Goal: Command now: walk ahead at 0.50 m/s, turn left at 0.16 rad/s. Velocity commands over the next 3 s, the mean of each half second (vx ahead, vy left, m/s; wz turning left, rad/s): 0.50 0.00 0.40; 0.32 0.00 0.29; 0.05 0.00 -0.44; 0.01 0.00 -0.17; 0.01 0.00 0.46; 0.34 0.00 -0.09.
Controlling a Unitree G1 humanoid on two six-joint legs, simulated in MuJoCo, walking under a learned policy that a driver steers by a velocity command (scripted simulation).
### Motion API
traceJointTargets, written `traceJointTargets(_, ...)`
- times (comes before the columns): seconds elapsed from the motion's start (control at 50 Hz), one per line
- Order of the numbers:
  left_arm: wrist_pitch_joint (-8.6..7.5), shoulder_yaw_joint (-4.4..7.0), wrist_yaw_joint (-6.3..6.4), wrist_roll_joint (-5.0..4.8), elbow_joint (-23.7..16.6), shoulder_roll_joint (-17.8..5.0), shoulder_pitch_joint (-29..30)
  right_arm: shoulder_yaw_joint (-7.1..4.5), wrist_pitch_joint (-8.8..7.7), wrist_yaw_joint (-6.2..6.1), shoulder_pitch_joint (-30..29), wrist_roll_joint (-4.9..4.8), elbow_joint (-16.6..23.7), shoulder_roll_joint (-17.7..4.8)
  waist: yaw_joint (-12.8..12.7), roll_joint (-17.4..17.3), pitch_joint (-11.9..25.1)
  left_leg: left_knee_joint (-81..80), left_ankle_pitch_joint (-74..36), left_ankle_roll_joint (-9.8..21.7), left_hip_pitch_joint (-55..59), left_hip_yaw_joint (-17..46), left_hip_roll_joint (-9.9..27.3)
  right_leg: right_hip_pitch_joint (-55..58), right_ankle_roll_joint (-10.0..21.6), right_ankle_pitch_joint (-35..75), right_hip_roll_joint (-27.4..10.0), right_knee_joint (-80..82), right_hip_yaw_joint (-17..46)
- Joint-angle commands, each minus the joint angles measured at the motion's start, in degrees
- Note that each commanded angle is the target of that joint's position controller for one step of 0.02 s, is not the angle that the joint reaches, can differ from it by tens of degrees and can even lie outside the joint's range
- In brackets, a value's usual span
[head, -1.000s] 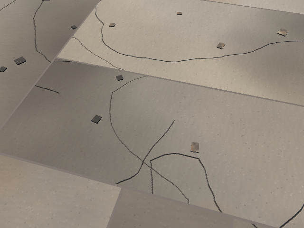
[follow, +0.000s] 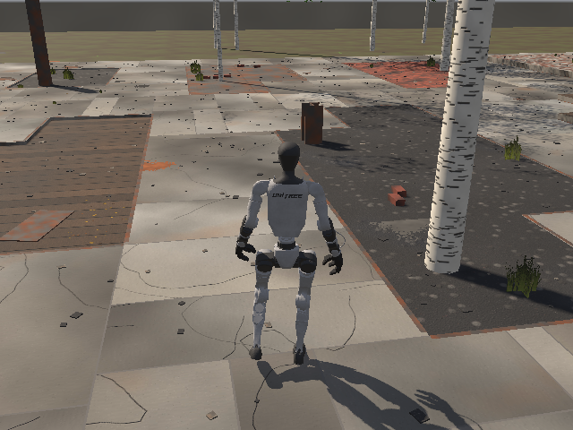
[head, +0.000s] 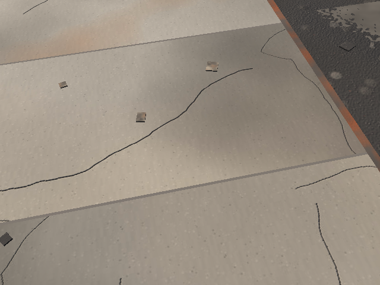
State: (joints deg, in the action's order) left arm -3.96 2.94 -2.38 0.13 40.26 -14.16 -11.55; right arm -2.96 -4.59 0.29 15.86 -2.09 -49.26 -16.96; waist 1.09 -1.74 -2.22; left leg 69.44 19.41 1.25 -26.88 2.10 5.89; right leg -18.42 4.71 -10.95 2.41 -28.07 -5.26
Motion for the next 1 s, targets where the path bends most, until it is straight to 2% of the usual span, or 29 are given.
traceJointTargets(0.02, -2.64, 2.04, 0.16, 0.41, -1.4, -5.6, -0.8, -1.56, 1.15, -0.40, 4.3, 0.19, 1.8, -4.3, 0.5, 5.8, 4.7, -0.8, -6.4, -0.7, -6.5, 4.1, 3.2, 8.5, 8.5, 14.6, -16.2, 17.8, 12.7)
traceJointTargets(0.1, -3.08, 2.48, 1.44, 1.04, 1.5, -6.2, -3.1, -1.68, 1.66, -0.67, -0.5, 0.39, 3.2, -2.8, -0.5, 4.3, 1.3, -8.8, -15.9, -1.5, -13.9, 6.4, 1.7, 10.9, 6.5, 19.8, -15.2, 19.7, 5.0)
traceJointTargets(0.18, -2.76, 2.56, 2.44, 0.74, 2.9, -7.1, -3.6, -1.28, 1.15, 0.44, -5.7, 0.76, 4.8, -1.5, -2.3, 4.4, -0.7, -21.3, -25.7, -1.0, -14.5, 3.7, 0.4, 14.0, 4.4, 18.5, -14.6, 21.1, -0.4)
traceJointTargets(0.3, -0.67, 3.23, 3.29, -0.25, 6.3, -9.0, -8.3, -0.22, 0.95, 2.78, -15.0, 0.91, 10.3, 0.1, -5.8, 3.5, -4.2, -31.0, -20.7, 1.5, -19.6, -2.4, -0.5, 25.5, 3.9, 26.0, -18.5, 17.5, -4.1)
traceJointTargets(0.34, 0.25, 3.41, 3.63, -0.47, 6.3, -10.1, -7.3, -0.47, 0.99, 3.55, -15.0, 0.72, 11.9, -0.3, -4.4, 4.6, -2.9, -32.5, -15.6, 3.2, -15.7, -5.8, -2.7, 26.7, 3.0, 38.1, -18.8, 13.0, -6.0)
traceJointTargets(0.38, 0.94, 3.82, 4.21, -0.80, 5.8, -12.1, -6.0, -1.57, 1.42, 3.69, -10.8, 0.60, 12.3, -2.4, -1.2, 7.5, 1.5, -31.8, -9.9, 5.6, -6.6, -9.3, -6.8, 26.9, 1.8, 57.0, -18.6, 4.4, -7.1)
traceJointTargets(0.4, 1.28, 3.94, 4.41, -0.88, 5.6, -12.9, -5.1, -2.73, 1.59, 3.51, -5.0, 0.43, 11.4, -4.6, 2.3, 8.0, 4.9, -32.4, -8.4, 7.2, 1.3, -10.0, -8.9, 25.3, 1.2, 61.6, -18.0, -4.1, -7.4)
traceJointTargets(0.42, 1.26, 3.78, 4.52, -1.36, 5.2, -13.0, -3.5, -4.54, 1.67, 2.73, 4.0, 0.53, 9.4, -7.9, 7.5, 6.5, 9.4, -37.9, -12.6, 9.6, 15.5, -8.6, -10.6, 19.1, -0.7, 56.1, -15.5, -16.8, -8.4)
traceJointTargets(0.44, 0.38, 2.49, 4.35, 0.04, 4.0, -9.4, -5.0, -6.04, 2.31, 1.31, 10.3, 0.78, 8.1, -13.2, 8.5, -2.7, 14.1, -39.1, -15.2, 13.3, 32.5, 7.3, -0.6, 3.2, -3.1, 24.5, -11.4, -35.5, -7.8)
traceJointTargets(0.46, -1.75, 0.27, 3.10, 0.33, 1.3, -2.7, -9.8, -6.21, 1.57, 1.32, 7.3, 0.88, 10.1, -16.5, 1.7, -13.5, 21.3, -46.5, -8.7, 26.0, 50.1, 41.7, 13.2, -20.3, -6.2, -22.3, 1.7, -55.5, 2.2)
traceJointTargets(0.48, -4.14, 1.24, 2.01, -1.53, 0.3, -8.0, -2.6, -4.83, 1.21, 1.58, 9.1, 1.28, 10.2, -11.3, 6.6, -4.9, 23.1, -52.1, -4.2, 23.7, 50.2, 43.1, 12.9, -26.6, -4.4, -20.2, -1.2, -56.9, 12.5)
traceJointTargets(0.5, -4.97, 1.42, 1.68, -3.09, -1.4, -9.0, 1.6, -4.09, 0.73, 1.61, 6.7, 1.34, 10.2, -8.5, 5.7, -2.3, 14.7, -52.6, -6.0, 20.6, 43.1, 34.0, 10.9, -28.5, -2.9, -15.4, -3.8, -52.9, 11.9)
traceJointTargets(0.52, -5.08, 1.25, 2.06, -2.15, -1.2, -8.1, 1.8, -3.51, 0.48, 1.76, 2.4, 1.01, 10.8, -6.9, 2.0, 3.6, 8.6, -53.0, -12.1, 18.2, 33.1, 27.1, 8.1, -26.1, -2.9, -11.6, -6.4, -46.8, 11.2)
traceJointTargets(0.54, -4.56, 1.77, 2.46, -0.53, -0.7, -8.8, 1.3, -2.89, 0.34, 1.57, -0.9, 1.09, 11.8, -4.9, 0.1, 3.1, 6.6, -53.7, -17.6, 17.2, 26.6, 22.5, 6.2, -22.4, -3.5, -9.6, -8.1, -42.0, 10.8)
traceJointTargets(0.56, -3.73, 2.06, 2.42, 0.01, -0.5, -9.0, 0.0, -2.61, 0.36, 1.29, -2.4, 1.63, 12.8, -4.5, -1.5, 1.7, 5.5, -55.0, -20.8, 16.9, 21.8, 20.2, 4.6, -18.9, -4.2, -8.1, -9.0, -40.0, 10.9)
traceJointTargets(0.62, -2.01, 1.77, 2.71, 0.84, -1.1, -7.1, -0.2, -3.13, 0.11, 0.40, -2.0, 1.49, 12.9, -6.6, -2.6, 0.8, 4.2, -56.6, -28.5, 16.8, 14.7, 15.2, 2.3, -16.6, -7.2, -4.3, -8.6, -32.5, 8.7)
traceJointTargets(0.68, -1.66, 0.98, 3.04, 1.09, -3.2, -5.3, 6.5, -3.60, 0.83, -0.74, -0.6, 1.29, 12.4, -8.2, -0.7, -1.0, 2.1, -54.3, -35.6, 13.6, 10.5, 9.9, -1.6, -14.7, -9.0, 5.3, -5.8, -18.8, 7.0)
traceJointTargets(0.72, -1.90, 0.60, 2.74, 0.91, -3.9, -4.5, 9.9, -3.81, 1.90, -1.31, 1.3, 1.01, 11.8, -8.5, 1.0, -3.0, 3.8, -51.1, -37.2, 10.9, 10.0, 8.5, -3.7, -10.4, -9.0, 12.4, -2.5, -10.3, 5.9)
traceJointTargets(0.76, -2.15, 0.57, 1.92, 0.26, -3.6, -4.8, 10.8, -3.33, 2.48, -1.68, 3.0, 1.06, 10.8, -7.4, 2.4, -4.4, 5.8, -49.4, -33.7, 9.5, 13.3, 9.2, -2.4, -8.7, -8.5, 18.2, -1.6, -5.6, 5.8)
traceJointTargets(0.8, -2.62, 0.77, 1.08, 0.53, -3.5, -5.6, 11.0, -2.63, 2.56, -1.93, 3.9, 1.31, 9.9, -5.6, 2.8, -4.7, 6.4, -46.7, -32.5, 8.9, 17.9, 11.3, 0.0, -8.7, -6.7, 18.7, -2.1, -2.5, 7.0)
traceJointTargets(0.84, -3.24, 1.38, 0.55, 0.95, -2.8, -7.1, 8.3, -2.34, 2.31, -1.88, 2.3, 2.00, 9.7, -5.3, 1.0, -5.6, 6.9, -42.3, -35.3, 7.9, 21.3, 12.7, 1.9, -7.0, -3.9, 16.0, -2.6, -0.2, 7.2)
traceJointTargets(0.86, -3.57, 1.72, 0.53, 1.22, -1.7, -7.6, 5.0, -2.18, 2.16, -1.82, 0.6, 2.06, 10.0, -4.9, -1.2, -5.1, 7.7, -38.3, -38.3, 6.7, 21.6, 11.6, 0.6, -2.8, -2.3, 18.5, -2.0, 3.1, 6.2)
traceJointTargets(0.88, -3.89, 2.21, 0.73, 1.73, -1.0, -9.7, 1.8, -1.92, 1.82, -1.76, 1.0, 2.64, 10.5, -4.0, -2.0, -2.3, 10.7, -31.4, -36.4, 4.5, 20.0, 9.4, -2.9, 5.1, -0.3, 33.4, -4.6, 3.0, 8.6)
traceJointTargets(0.9, -3.87, 2.51, 0.83, 2.86, -1.3, -12.7, -1.0, -1.15, 1.31, -1.65, 6.5, 3.40, 10.7, -2.2, -0.4, 6.8, 17.6, -17.6, -19.2, 1.2, 10.4, 7.2, -7.7, 20.8, 6.9, 53.7, -14.1, -1.7, 19.6)
traceJointTargets(0.92, -2.98, 1.83, 0.65, 2.33, 0.0, -9.9, -3.1, -0.60, 1.35, -1.29, 13.1, 3.05, 8.9, -2.1, 0.2, 16.7, 23.7, -4.6, 15.5, -2.8, 0.7, 4.9, -10.5, 30.1, 15.9, 57.2, -23.6, 0.1, 33.6)
traceJointTargets(0.94, -2.00, 1.36, 0.43, -0.02, -0.3, -8.1, -3.1, -1.31, 2.05, -1.01, 10.5, 2.71, 9.1, -6.3, -1.0, 12.7, 22.4, -1.4, 18.5, -3.8, -2.4, 6.2, -8.8, 27.5, 15.7, 40.8, -22.4, 3.2, 38.2)
traceJointTargets(0.96, -1.02, 1.49, 0.49, -0.87, -1.2, -8.4, -0.1, -1.83, 3.11, -1.21, 4.6, 2.00, 10.3, -7.4, -1.8, 8.5, 16.5, 2.0, 15.5, -4.6, -6.2, 5.7, -7.5, 22.7, 13.5, 26.1, -20.3, 5.0, 36.6)
traceJointTargets(0.98, -0.07, 1.70, 0.65, -0.86, -2.1, -9.5, 1.7, -2.04, 4.10, -1.59, 0.1, 2.04, 11.5, -7.6, -2.5, 5.2, 11.9, 2.5, 13.4, -4.8, -8.4, 4.2, -7.3, 16.7, 12.0, 17.4, -18.5, 7.3, 34.7)
traceJointTargets(1.0, 0.74, 1.92, 1.06, -0.56, -2.7, -10.4, 3.2, -2.28, 4.92, -1.96, -1.7, 2.26, 12.1, -7.4, -1.9, 3.9, 8.9, 0.5, 11.2, -4.5, -7.9, 4.1, -6.4, 10.8, 10.7, 11.5, -17.3, 9.2, 33.1)
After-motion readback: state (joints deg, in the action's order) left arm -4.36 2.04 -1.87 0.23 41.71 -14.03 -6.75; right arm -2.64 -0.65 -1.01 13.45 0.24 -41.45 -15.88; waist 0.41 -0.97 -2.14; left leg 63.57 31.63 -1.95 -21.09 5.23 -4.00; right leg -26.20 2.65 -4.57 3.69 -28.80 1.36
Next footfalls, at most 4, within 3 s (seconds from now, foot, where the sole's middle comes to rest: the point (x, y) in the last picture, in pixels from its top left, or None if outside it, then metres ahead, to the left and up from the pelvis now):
0.42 left None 0.37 0.17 -0.77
0.88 right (178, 225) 0.69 0.09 -0.77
1.30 left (123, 257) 0.57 0.28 -0.77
1.72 right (198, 252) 0.58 0.01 -0.77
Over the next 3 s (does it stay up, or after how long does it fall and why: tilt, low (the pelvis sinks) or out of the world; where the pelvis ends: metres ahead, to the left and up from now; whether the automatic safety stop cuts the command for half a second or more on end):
stays up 0.66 0.15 0.01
